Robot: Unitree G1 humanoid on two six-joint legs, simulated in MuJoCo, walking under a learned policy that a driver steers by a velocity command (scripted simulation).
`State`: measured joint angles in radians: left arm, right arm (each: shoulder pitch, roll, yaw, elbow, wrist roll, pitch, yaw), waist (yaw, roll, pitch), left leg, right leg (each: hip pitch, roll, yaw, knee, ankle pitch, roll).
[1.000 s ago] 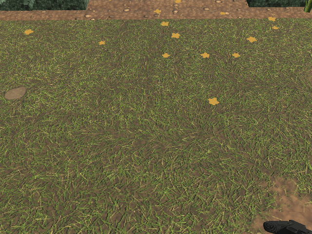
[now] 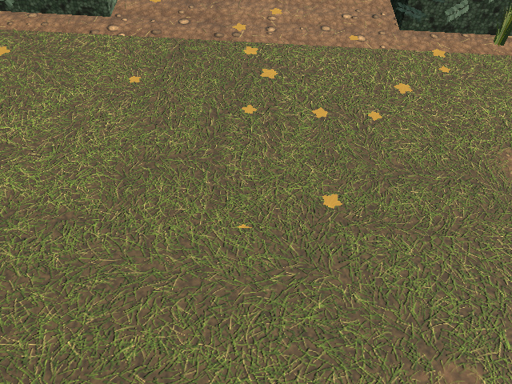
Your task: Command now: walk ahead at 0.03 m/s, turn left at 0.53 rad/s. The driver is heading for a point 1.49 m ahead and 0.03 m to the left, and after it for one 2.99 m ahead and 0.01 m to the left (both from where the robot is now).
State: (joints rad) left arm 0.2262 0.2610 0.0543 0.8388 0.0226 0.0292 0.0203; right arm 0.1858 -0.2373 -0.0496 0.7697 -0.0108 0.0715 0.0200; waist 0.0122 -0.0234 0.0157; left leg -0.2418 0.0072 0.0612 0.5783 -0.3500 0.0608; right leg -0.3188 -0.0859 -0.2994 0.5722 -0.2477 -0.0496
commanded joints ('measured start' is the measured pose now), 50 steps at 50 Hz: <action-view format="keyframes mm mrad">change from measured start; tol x16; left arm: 1 -7 50 18 -127 -15 10 -7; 21 -229 107 16 -165 6 -36 -45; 29 223 298 57 -49 4 -73 -12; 50 31 142 15 -59 -41 -75 -11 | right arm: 1 116 -288 -65 -55 2 -24 -6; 22 239 -221 -58 8 -9 -91 -18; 43 -52 -62 12 -16 -19 -67 5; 50 210 -125 -8 73 -25 -109 -38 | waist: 1 -37 341 8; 4 -8 136 16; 25 -6 136 39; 28 101 -231 -107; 31 19 -62 104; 50 -175 -28 -61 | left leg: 1 155 389 -592 -318 503 190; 5 141 216 -328 -261 629 182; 11 224 167 -453 -396 -67 185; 24 18 137 -525 -320 14 161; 26 -134 83 -482 -211 53 111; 30 -510 -90 -256 489 -125 45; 47 -128 -49 -35 340 272 -10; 50 197 1 -116 -169 439 19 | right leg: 1 -313 68 87 240 -370 100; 3 -329 56 281 489 -320 103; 8 -338 61 314 526 -78 86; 20 -284 77 332 142 -12 84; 26 228 116 306 -122 35 28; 29 425 -306 1076 -419 -597 -129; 33 244 -132 674 -420 -107 -86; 41 269 -60 420 -280 973 -126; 48 111 -34 447 19 1088 -120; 50 7 35 482 319 745 -73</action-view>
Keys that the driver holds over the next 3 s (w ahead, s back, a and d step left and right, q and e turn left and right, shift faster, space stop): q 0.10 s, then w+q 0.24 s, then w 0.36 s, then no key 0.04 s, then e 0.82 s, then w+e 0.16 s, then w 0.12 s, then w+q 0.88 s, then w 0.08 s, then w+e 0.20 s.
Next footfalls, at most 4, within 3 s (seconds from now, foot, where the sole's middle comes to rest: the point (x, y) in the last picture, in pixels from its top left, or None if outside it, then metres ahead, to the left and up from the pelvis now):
0.54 right None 0.20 -0.08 -0.76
0.98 left None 0.28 0.14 -0.76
1.50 right None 0.27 -0.09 -0.76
2.38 left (206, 332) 0.72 0.15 -0.93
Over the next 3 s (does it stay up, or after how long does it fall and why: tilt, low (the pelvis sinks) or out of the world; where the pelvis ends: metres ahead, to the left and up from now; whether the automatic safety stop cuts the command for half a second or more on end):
stays up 0.89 0.07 -0.16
